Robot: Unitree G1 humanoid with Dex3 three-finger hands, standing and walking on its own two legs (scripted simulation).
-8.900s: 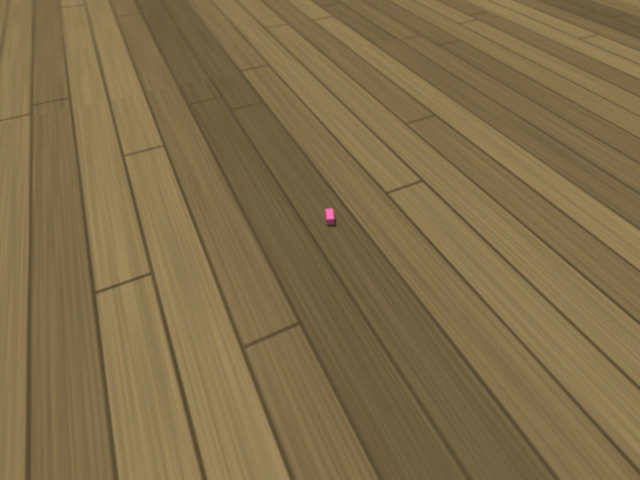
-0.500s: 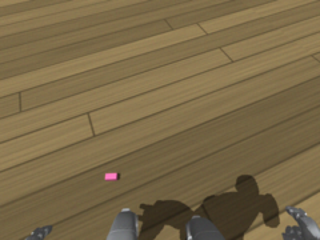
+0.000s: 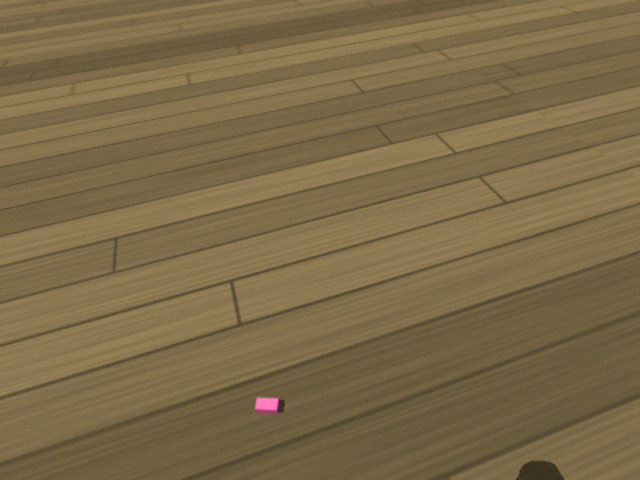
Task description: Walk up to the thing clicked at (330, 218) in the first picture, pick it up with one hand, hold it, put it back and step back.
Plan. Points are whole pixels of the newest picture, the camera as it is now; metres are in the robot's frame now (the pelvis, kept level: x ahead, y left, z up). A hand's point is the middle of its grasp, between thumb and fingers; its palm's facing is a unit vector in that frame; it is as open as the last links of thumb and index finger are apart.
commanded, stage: walk up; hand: left
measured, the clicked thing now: (267, 405) +0.50 +0.24 -0.73
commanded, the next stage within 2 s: stand in 0.60 s
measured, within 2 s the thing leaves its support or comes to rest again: neither
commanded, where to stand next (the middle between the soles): +0.12 -0.01 m, yaw +1 degrees
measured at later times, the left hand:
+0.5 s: hand out of the picture +0.09 +0.29 -0.15, palm faces -0.11 -0.93 -0.35, open 7.4 cm
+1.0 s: hand (183, 474) +0.17 +0.22 -0.12, palm faces -0.09 -0.94 -0.32, open 7.4 cm
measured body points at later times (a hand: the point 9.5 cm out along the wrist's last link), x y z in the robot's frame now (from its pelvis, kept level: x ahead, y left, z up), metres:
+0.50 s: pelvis +0.03 +0.02 +0.02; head +0.06 +0.04 +0.47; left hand +0.10 +0.34 -0.12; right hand +0.04 -0.32 -0.07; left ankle +0.05 +0.13 -0.72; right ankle +0.05 -0.16 -0.69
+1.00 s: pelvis +0.03 -0.01 +0.03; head +0.03 -0.01 +0.48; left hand +0.18 +0.27 -0.10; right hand +0.08 -0.31 -0.10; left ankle +0.03 +0.14 -0.71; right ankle +0.05 -0.14 -0.71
